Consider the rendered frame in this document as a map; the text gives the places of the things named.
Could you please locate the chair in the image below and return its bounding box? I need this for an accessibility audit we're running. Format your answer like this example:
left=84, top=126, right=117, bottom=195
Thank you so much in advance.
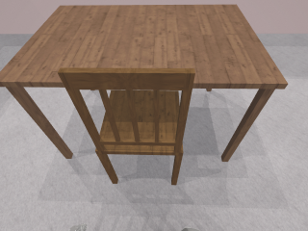
left=58, top=67, right=195, bottom=186

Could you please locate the table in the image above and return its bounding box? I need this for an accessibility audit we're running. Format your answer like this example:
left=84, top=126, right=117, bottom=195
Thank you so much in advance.
left=0, top=4, right=288, bottom=162

